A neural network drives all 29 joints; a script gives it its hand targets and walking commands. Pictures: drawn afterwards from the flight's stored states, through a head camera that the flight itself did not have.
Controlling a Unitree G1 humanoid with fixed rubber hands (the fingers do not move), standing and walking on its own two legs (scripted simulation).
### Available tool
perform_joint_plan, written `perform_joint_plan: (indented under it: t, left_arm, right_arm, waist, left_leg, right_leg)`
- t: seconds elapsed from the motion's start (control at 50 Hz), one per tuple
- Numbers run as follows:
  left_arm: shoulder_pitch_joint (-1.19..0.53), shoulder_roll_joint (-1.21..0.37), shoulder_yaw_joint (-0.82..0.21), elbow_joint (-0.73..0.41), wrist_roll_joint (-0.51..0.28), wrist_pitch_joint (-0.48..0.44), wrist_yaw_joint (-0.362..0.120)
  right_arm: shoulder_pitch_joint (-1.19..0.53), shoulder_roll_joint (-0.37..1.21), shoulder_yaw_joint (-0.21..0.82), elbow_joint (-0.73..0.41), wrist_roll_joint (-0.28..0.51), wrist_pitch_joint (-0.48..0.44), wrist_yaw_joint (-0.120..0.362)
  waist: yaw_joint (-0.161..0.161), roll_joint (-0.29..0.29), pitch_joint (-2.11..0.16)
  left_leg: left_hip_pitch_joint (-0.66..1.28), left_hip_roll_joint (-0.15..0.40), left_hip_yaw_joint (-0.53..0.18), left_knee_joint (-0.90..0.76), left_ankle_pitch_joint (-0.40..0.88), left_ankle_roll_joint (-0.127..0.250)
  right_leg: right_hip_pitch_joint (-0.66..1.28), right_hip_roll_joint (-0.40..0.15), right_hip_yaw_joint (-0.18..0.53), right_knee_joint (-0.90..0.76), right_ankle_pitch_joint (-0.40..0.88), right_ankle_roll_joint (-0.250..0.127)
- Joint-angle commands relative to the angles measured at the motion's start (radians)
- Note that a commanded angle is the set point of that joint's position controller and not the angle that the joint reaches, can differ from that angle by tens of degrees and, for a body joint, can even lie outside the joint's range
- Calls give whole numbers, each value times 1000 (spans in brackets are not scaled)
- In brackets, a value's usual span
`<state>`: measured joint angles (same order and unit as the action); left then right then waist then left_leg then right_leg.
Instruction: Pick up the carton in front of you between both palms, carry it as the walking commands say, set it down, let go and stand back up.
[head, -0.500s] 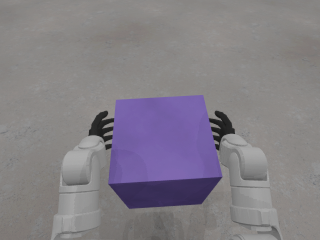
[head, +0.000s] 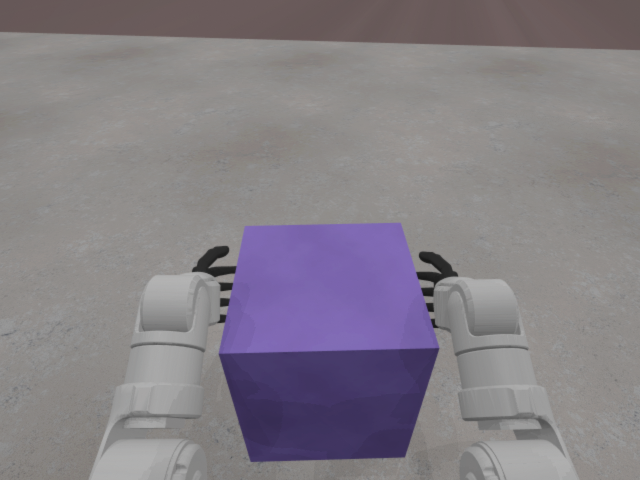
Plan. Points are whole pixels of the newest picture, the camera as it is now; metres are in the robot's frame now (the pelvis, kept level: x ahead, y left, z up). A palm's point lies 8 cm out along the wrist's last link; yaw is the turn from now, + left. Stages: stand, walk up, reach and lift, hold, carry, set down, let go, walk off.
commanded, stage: carry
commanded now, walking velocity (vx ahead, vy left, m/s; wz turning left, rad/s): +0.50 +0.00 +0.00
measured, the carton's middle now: (325, 342) +0.33 -0.01 +0.04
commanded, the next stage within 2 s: none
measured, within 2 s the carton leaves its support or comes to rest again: neither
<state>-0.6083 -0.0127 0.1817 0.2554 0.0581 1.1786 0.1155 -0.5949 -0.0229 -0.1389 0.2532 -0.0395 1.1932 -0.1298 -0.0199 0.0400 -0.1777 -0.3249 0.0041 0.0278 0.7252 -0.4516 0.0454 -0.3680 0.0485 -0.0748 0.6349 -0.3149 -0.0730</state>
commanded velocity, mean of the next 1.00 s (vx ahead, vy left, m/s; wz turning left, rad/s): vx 0.50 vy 0.00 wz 0.00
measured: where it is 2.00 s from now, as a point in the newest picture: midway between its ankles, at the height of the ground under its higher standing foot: (308, 317)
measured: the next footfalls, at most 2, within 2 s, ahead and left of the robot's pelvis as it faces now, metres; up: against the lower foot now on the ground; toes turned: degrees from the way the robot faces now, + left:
left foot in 0.40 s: +0.29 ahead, +0.12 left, +0.00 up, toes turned +6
right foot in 0.86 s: +0.54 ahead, -0.09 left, +0.00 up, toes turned -11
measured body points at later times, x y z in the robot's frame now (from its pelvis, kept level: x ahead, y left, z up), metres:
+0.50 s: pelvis +0.19 +0.04 +0.01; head +0.21 +0.05 +0.46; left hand +0.55 +0.19 +0.10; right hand +0.54 -0.11 +0.10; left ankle +0.25 +0.12 -0.72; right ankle +0.07 -0.07 -0.65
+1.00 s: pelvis +0.47 -0.01 +0.02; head +0.45 -0.02 +0.47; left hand +0.74 +0.14 +0.09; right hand +0.74 -0.16 +0.08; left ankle +0.38 +0.11 -0.64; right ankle +0.50 -0.08 -0.72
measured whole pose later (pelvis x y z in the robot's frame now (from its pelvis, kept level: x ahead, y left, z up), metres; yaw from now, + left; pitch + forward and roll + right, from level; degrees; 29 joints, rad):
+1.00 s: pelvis +0.47 -0.01 +0.02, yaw +1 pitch +3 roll +0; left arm -0.18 -0.14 0.10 -0.23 0.13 1.22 0.09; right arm -0.17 0.14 -0.13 -0.25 -0.13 1.23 -0.10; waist 0.01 0.03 -0.13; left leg -0.43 0.07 0.06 1.11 -0.37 0.01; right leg -0.32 -0.02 -0.22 0.44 -0.19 -0.07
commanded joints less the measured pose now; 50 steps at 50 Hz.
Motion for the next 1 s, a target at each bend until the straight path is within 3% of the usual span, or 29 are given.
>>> perform_joint_plan:
  t: [0.0, 0.02, 0.04, 0.08, 0.18, 0.3, 0.34, 0.36, 0.38, 0.4, 0.42, 0.44, 0.48, 0.54, 0.62, 0.74, 0.78, 0.82, 0.84, 0.86, 0.88, 0.9, 0.94, 0.96, 0.98]
  left_arm:
    - [-634, -1052, -506, -106, -380, -28, -214]
    - [-674, -1053, -519, -148, -391, -27, -213]
    - [-717, -1058, -543, -197, -411, -26, -211]
    - [-776, -1078, -591, -277, -448, -24, -207]
    - [-748, -1092, -622, -313, -470, -2, -213]
    - [-684, -1083, -631, -269, -445, 4, -232]
    - [-674, -1085, -636, -250, -438, 1, -235]
    - [-666, -1091, -639, -240, -435, 0, -237]
    - [-659, -1092, -639, -240, -432, 1, -241]
    - [-659, -1116, -635, -227, -433, 6, -244]
    - [-671, -1118, -637, -248, -428, 5, -247]
    - [-679, -1142, -646, -266, -435, 4, -250]
    - [-653, -1180, -664, -303, -444, -2, -250]
    - [-548, -1205, -701, -370, -425, -7, -240]
    - [-360, -1164, -735, -476, -356, -15, -221]
    - [-124, -1068, -782, -567, -297, 9, -241]
    - [-59, -1067, -776, -561, -311, 26, -258]
    - [-14, -1051, -764, -557, -317, 37, -273]
    - [10, -1036, -755, -539, -318, 42, -278]
    - [24, -1004, -738, -530, -310, 46, -281]
    - [7, -1013, -733, -502, -308, 42, -284]
    - [-1, -1033, -736, -517, -320, 42, -287]
    - [-41, -1077, -754, -546, -344, 36, -291]
    - [-62, -1093, -765, -558, -354, 32, -294]
    - [-69, -1101, -772, -560, -359, 29, -297]
  right_arm:
    - [-825, 1162, 553, -171, 458, -47, 240]
    - [-821, 1168, 553, -167, 458, -50, 238]
    - [-806, 1169, 549, -173, 457, -51, 235]
    - [-791, 1168, 548, -205, 453, -46, 222]
    - [-736, 1132, 551, -252, 410, -24, 196]
    - [-701, 1112, 573, -246, 379, -16, 205]
    - [-691, 1114, 573, -223, 377, -17, 213]
    - [-670, 1114, 569, -208, 374, -19, 218]
    - [-647, 1108, 562, -205, 371, -19, 223]
    - [-644, 1087, 547, -196, 352, -23, 226]
    - [-620, 1110, 551, -202, 354, -28, 229]
    - [-632, 1128, 560, -253, 360, -32, 233]
    - [-666, 1170, 592, -349, 381, -34, 240]
    - [-606, 1190, 631, -446, 391, -28, 253]
    - [-425, 1156, 675, -539, 383, -17, 279]
    - [-150, 1070, 713, -581, 333, 3, 309]
    - [-88, 1073, 709, -570, 330, 14, 314]
    - [-65, 1058, 719, -585, 331, 24, 315]
    - [-76, 1034, 721, -590, 333, 30, 315]
    - [-85, 1021, 726, -597, 339, 39, 316]
    - [-123, 1019, 737, -612, 347, 48, 315]
    - [-138, 1034, 743, -606, 355, 47, 317]
    - [-158, 1078, 748, -605, 367, 35, 319]
    - [-149, 1094, 751, -601, 365, 29, 318]
    - [-142, 1108, 756, -595, 362, 22, 315]
  waist:
    - [86, -260, -181]
    - [91, -165, -192]
    - [88, -110, -215]
    - [73, -120, -227]
    - [65, -151, -205]
    - [80, -217, -188]
    - [35, -190, -251]
    - [10, -153, -314]
    - [-13, -51, -397]
    - [2, 198, -443]
    - [-4, 200, -409]
    - [2, 148, -363]
    - [6, 22, -289]
    - [5, 69, -292]
    - [3, 98, -275]
    - [-8, 130, -165]
    - [-6, 129, -138]
    - [17, 60, -169]
    - [36, 9, -224]
    - [45, -204, -260]
    - [48, -355, -251]
    - [40, -287, -224]
    - [33, -112, -175]
    - [27, -90, -156]
    - [27, -105, -153]
  left_leg:
    - [-563, -28, 12, 303, -183, 2]
    - [-595, 0, -9, 392, -157, 5]
    - [-600, 24, -15, 442, -105, 4]
    - [-569, 46, -23, 429, 12, -12]
    - [-426, 43, 27, 175, 178, -58]
    - [-194, -31, 130, -193, 320, -42]
    - [52, -63, 181, -326, 368, -23]
    - [266, -26, 150, -329, 384, -4]
    - [485, 173, -113, -331, 252, 40]
    - [722, 431, -520, -376, 313, 180]
    - [705, 425, -593, -401, 265, 225]
    - [645, 393, -507, -406, 280, 203]
    - [497, 344, -340, -445, 379, 141]
    - [458, 294, -178, -480, 540, 109]
    - [523, 252, -85, -482, 634, 95]
    - [495, 222, 6, -460, 720, 76]
    - [446, 224, 23, -421, 705, 63]
    - [304, 187, 107, -226, 742, 18]
    - [150, 163, 134, -62, 604, -18]
    - [-90, 77, 148, 212, 303, -61]
    - [-362, -17, 74, 392, -32, -61]
    - [-423, 45, -8, 514, -46, -31]
    - [-393, 120, -34, 489, 58, -19]
    - [-358, 143, -37, 416, 119, -25]
    - [-326, 137, -12, 366, 161, -34]
  right_leg:
    - [565, -407, 690, -272, 131, -219]
    - [580, -405, 659, -239, 209, -224]
    - [576, -389, 595, -224, 229, -204]
    - [532, -328, 473, -254, 228, -152]
    - [439, -279, 284, -310, 381, -124]
    - [434, -245, 148, -266, 604, -59]
    - [382, -213, 59, -106, 732, -21]
    - [279, -187, 23, 13, 663, 12]
    - [100, -171, 26, 224, 351, 47]
    - [-233, -43, 4, 447, -79, 81]
    - [-363, -40, 73, 564, -196, 65]
    - [-385, -84, 88, 585, -181, 49]
    - [-335, -146, 81, 490, -96, 65]
    - [-247, -134, 30, 316, -30, 94]
    - [-261, -114, -20, 123, 67, 106]
    - [-198, -77, -92, -108, 209, 83]
    - [-110, -71, -116, -175, 220, 70]
    - [176, -38, -172, -255, 227, 53]
    - [384, -119, -76, -236, 175, 35]
    - [540, -370, 331, -312, 73, -43]
    - [672, -487, 590, -384, 107, -152]
    - [620, -494, 558, -381, 140, -162]
    - [460, -425, 383, -412, 126, -111]
    - [391, -402, 305, -444, 104, -81]
    - [353, -376, 237, -464, 87, -63]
